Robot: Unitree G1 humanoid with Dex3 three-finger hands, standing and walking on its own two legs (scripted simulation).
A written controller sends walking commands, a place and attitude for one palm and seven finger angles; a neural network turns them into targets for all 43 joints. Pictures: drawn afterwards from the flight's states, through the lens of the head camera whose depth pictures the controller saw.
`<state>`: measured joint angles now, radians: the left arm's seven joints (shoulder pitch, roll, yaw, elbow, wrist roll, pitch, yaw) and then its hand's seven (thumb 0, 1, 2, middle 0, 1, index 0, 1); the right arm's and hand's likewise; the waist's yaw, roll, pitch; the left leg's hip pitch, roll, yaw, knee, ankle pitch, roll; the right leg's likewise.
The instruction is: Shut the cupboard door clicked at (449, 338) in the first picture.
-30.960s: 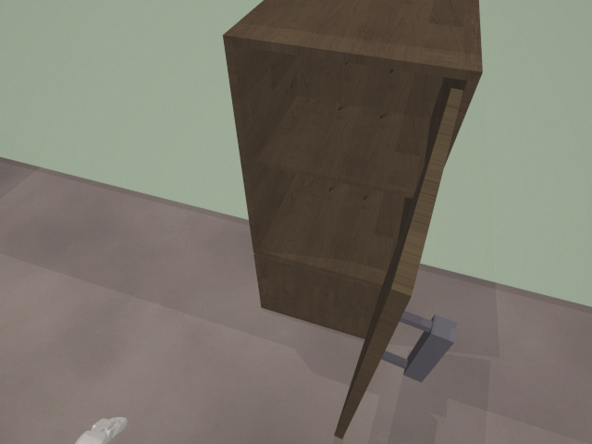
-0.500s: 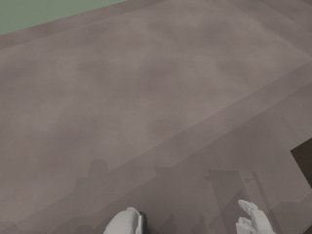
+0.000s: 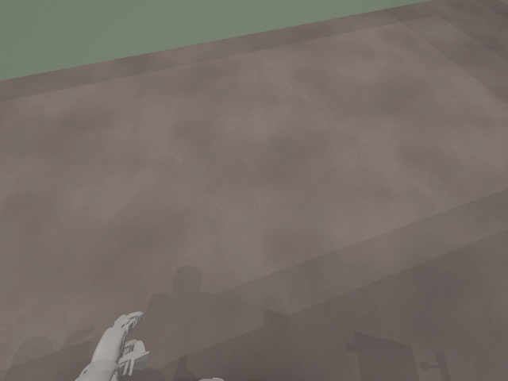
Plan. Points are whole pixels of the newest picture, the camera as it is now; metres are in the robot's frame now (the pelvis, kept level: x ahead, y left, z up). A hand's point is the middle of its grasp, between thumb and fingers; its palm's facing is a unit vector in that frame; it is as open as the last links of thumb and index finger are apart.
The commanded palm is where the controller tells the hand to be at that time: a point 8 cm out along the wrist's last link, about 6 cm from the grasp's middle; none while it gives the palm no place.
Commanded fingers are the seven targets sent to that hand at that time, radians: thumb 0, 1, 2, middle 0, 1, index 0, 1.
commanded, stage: walk to a spot facing it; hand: left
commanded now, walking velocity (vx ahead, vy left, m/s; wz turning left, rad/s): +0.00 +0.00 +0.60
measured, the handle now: out of the picture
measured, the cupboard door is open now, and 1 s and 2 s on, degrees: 69 69 69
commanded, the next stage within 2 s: none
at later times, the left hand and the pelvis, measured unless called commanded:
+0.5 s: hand out of the picture -0.05 +0.22 -0.19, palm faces +0.37 -0.89 -0.27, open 7.4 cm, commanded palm none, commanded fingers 0.00 0.90 0.90 -0.20 -0.30 -0.20 -0.30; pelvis +0.01 +0.01 -0.01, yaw +20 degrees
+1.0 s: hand out of the picture +0.00 +0.20 -0.14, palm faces +0.55 -0.78 -0.29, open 7.4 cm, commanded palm none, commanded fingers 0.00 0.90 0.90 -0.20 -0.30 -0.20 -0.30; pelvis +0.02 -0.04 +0.00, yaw +37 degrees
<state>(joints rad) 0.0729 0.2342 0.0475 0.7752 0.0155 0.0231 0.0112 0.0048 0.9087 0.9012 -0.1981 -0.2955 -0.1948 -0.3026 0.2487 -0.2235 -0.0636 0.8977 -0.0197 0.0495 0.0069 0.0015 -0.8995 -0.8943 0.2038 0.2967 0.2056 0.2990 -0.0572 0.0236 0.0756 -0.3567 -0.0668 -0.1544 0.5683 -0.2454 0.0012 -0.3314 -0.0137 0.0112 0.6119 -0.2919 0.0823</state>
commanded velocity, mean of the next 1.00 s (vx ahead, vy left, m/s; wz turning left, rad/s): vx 0.00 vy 0.00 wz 0.60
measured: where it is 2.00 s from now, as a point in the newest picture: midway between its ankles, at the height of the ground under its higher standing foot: outside the picture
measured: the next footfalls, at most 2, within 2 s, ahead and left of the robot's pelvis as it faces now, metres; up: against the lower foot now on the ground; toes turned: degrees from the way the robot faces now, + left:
right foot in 0.02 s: +0.04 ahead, -0.13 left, +0.00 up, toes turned +1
left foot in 0.44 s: +0.03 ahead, +0.12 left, +0.00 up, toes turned +23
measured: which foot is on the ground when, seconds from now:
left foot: down 0.00-0.00, up 0.02-0.42, down 0.44-0.94, up 0.96-1.00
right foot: up 0.00-0.00, down 0.02-0.44, up 0.46-0.92, down 0.94-1.00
